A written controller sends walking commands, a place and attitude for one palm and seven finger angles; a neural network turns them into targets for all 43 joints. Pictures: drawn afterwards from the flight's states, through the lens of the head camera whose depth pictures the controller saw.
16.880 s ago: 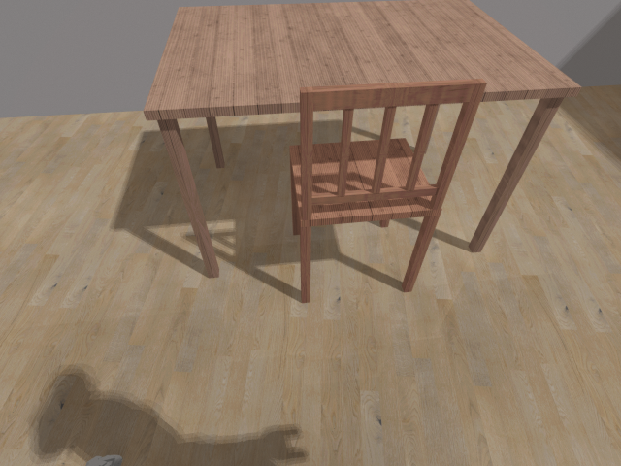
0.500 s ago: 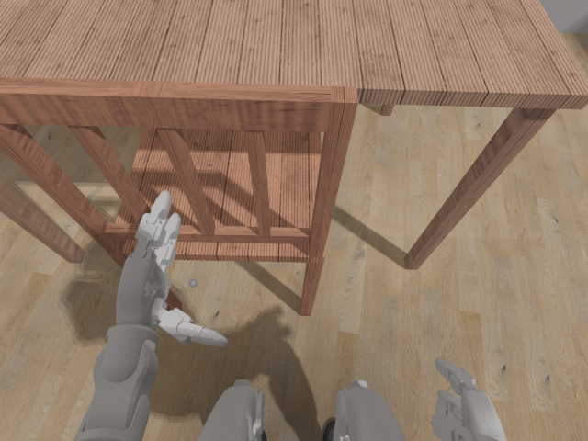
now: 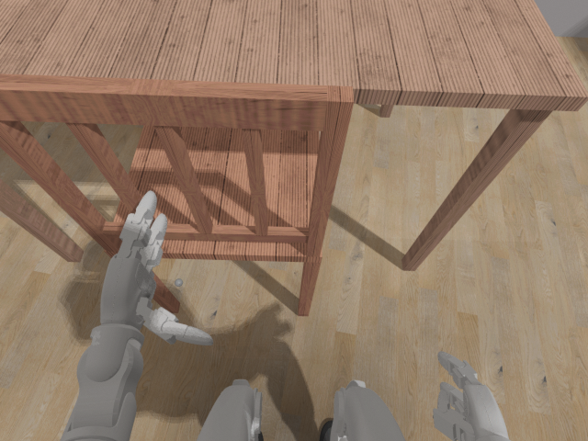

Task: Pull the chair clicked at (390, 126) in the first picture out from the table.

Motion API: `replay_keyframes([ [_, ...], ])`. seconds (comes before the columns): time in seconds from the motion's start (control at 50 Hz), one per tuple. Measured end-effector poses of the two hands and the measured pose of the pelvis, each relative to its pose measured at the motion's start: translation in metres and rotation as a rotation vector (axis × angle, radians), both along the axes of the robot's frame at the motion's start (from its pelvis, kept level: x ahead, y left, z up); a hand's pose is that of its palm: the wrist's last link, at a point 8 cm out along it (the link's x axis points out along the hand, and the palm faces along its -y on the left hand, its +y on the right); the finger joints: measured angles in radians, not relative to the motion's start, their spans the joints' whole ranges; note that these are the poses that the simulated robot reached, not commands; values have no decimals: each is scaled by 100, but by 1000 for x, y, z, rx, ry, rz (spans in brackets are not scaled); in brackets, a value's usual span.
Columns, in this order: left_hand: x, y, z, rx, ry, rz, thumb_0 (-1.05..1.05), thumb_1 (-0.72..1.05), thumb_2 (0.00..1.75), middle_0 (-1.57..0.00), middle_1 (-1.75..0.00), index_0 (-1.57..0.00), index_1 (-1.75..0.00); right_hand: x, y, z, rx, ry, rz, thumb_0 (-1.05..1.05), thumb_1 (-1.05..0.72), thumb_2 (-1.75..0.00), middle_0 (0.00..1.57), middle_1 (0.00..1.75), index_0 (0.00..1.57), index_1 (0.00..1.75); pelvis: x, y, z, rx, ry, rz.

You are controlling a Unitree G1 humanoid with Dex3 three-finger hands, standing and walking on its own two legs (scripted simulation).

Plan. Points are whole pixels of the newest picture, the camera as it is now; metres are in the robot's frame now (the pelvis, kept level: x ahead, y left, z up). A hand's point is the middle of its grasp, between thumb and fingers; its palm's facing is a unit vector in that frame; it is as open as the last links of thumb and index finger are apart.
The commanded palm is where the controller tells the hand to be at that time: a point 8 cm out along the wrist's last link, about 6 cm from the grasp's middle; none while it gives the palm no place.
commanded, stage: push the fingers through the gap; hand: left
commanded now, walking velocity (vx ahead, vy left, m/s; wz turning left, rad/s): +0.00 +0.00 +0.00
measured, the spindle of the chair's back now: (190, 185) +0.46 +0.18 +0.02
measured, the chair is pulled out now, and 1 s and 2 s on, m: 0.00 0.00 0.00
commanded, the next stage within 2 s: hook a spindle and tug to test in 1.68 s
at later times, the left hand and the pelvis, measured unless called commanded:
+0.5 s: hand (188, 249) +0.36 +0.16 +0.02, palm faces -0.01 -1.00 -0.03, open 16.9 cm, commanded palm +0.34 +0.21 +0.03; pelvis +0.00 +0.01 +0.00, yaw +0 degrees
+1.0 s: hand (190, 220) +0.40 +0.16 +0.02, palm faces +0.01 -1.00 -0.03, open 16.9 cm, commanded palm +0.38 +0.21 +0.02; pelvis +0.00 +0.01 +0.00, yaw -1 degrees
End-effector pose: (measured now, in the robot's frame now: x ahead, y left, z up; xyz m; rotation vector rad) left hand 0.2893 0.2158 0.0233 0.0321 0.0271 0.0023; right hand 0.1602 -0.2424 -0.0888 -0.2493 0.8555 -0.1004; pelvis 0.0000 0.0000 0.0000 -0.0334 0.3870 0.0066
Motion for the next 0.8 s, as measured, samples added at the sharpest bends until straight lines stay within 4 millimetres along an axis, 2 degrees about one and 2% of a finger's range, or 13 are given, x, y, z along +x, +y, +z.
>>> replay_keyframes([
  [0.18, 6, 0, 0, -1, -5, -19, -1, -50, 30, -6, -8, -6, -8, -5, 4, -3, -3, 14, 3, 1, -90, -90, 20, 30, 20, 30, -1, 4, -1, -4, 3, 3],
  [0.44, 41, -5, 0, -2, -14, -22, -1, -50, 30, -6, -8, -6, -8, -18, 8, -9, -2, 68, -18, 1, -90, -90, 20, 30, 20, 30, -2, 10, -1, -5, 16, -3],
  [0.8, 74, 0, -2, 2, -17, 2, -1, -50, 30, -6, -8, -6, -8, -39, 2, -12, -18, 155, -58, 1, -90, -90, 20, 30, 20, 30, 2, 13, 1, -6, 29, -9],
])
